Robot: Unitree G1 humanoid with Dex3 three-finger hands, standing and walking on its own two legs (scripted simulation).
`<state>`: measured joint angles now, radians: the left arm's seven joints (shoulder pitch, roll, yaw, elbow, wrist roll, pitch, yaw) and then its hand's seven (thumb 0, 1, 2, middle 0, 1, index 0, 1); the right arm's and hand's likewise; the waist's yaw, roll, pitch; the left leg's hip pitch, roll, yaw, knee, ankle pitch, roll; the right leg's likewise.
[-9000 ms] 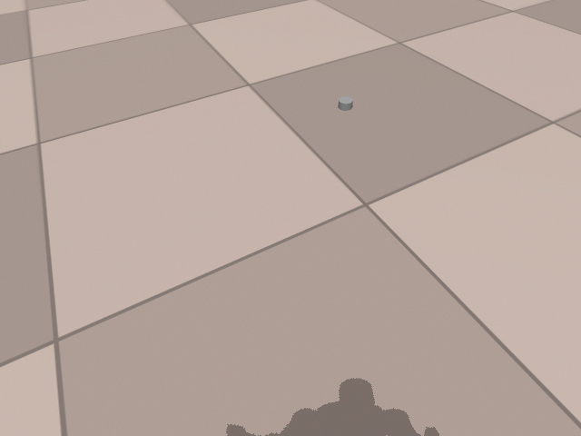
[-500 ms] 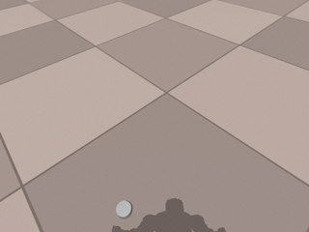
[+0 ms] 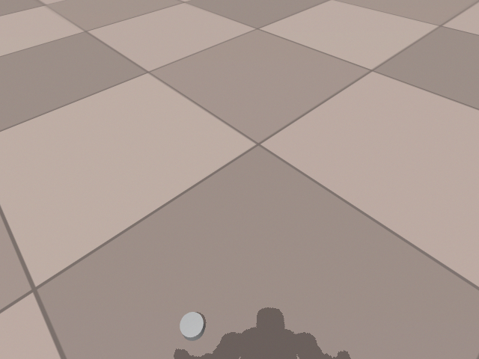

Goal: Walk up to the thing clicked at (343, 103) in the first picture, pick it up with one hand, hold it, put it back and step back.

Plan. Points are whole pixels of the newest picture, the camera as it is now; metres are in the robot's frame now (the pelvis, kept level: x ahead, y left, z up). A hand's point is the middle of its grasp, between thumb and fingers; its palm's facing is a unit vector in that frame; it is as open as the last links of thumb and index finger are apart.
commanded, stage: stand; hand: left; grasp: from above
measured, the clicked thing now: (192, 326) +0.40 +0.23 -0.76
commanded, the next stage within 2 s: rise first in 0.74 s
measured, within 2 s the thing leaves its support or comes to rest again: neither
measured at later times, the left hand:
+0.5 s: hand out of the picture +0.07 +0.26 -0.16, palm faces -0.03 -0.94 -0.35, open 7.3 cm
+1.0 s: hand out of the picture +0.12 +0.25 -0.16, palm faces +0.01 -0.94 -0.34, open 8.0 cm
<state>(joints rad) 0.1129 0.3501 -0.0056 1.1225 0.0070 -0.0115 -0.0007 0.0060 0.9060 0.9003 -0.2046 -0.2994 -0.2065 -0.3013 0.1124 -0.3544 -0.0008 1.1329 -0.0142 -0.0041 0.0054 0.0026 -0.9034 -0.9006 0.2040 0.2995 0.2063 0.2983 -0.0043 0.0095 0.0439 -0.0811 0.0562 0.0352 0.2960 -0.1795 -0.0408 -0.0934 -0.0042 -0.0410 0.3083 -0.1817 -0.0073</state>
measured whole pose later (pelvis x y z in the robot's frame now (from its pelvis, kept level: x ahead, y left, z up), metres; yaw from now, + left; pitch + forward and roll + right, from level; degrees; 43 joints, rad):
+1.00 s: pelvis -0.01 +0.00 -0.01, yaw +1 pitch +3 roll +0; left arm -0.03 0.33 0.09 1.10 0.05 -0.03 -0.01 0.01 0.72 0.93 -0.18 -0.49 -0.18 -0.49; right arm 0.19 -0.30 -0.01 0.89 0.03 -0.04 -0.03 0.00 -0.91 -0.90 0.20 0.30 0.20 0.30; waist -0.01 0.00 0.05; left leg -0.28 0.05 0.01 0.46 -0.23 -0.03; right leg -0.29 -0.02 -0.06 0.47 -0.24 -0.01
